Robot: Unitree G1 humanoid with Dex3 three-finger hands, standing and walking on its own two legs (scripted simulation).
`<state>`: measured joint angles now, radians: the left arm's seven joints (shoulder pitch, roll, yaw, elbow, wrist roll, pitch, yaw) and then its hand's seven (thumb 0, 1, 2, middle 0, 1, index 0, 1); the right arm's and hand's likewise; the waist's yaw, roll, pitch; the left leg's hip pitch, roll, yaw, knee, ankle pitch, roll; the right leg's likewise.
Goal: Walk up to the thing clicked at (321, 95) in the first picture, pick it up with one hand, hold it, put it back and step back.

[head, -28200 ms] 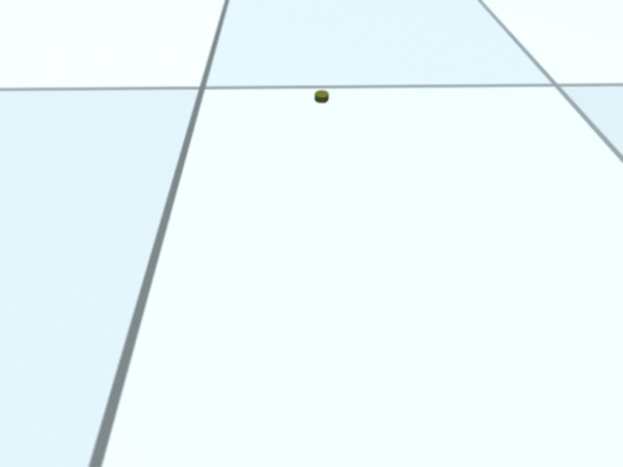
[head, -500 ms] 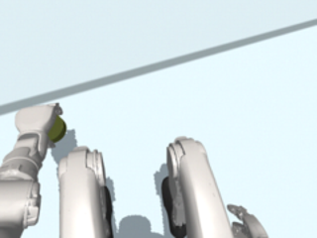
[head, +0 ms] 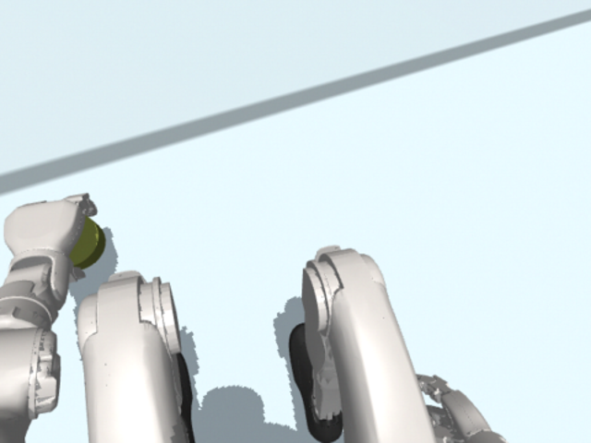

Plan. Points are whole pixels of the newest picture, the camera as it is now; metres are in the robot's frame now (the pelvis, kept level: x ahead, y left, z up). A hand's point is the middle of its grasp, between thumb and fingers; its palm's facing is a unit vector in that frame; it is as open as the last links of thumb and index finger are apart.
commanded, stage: rest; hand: left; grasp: from above
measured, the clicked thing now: (72, 241) +0.39 +0.27 -0.23
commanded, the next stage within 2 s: open in 0.96 s
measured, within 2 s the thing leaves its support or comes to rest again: rests again in 0.84 s
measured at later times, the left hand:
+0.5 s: hand (76, 248) +0.39 +0.27 -0.24, palm faces -0.46 -0.14 -0.88, open 10.5 cm
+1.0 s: hand (78, 248) +0.39 +0.27 -0.26, palm faces -0.46 -0.13 -0.88, open 10.5 cm
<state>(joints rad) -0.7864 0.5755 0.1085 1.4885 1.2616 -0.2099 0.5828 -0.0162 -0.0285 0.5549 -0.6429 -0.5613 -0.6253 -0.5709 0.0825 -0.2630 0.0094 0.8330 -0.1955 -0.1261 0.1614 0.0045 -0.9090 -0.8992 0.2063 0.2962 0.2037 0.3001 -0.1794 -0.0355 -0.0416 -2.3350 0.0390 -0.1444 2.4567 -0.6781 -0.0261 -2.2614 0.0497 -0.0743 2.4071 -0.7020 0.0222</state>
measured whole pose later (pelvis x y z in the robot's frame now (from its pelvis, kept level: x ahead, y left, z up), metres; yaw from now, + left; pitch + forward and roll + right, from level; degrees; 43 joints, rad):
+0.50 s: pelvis +0.01 +0.00 -0.02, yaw -3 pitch +29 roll -8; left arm -0.81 0.67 0.17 1.63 1.28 -0.25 0.69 -0.01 0.00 0.53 -0.62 -0.58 -0.60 -0.58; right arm 0.06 -0.27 0.08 0.86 -0.29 -0.19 0.26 0.00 -0.90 -0.89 0.21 0.30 0.20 0.30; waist -0.23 -0.06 0.03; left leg -2.37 0.04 -0.21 2.56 -0.72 -0.04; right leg -2.28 0.06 -0.12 2.48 -0.72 0.03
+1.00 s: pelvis +0.01 +0.01 -0.02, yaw -5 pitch +28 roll -11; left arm -0.84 0.72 0.12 1.71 1.25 -0.23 0.76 -0.01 0.02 0.53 -0.57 -0.61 -0.57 -0.61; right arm 0.02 -0.29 0.13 0.88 -0.32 -0.27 0.34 0.00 -0.90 -0.90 0.20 0.30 0.20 0.30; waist -0.25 -0.09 0.08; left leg -2.35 0.03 -0.25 2.58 -0.74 -0.03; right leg -2.24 0.07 -0.15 2.46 -0.73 0.04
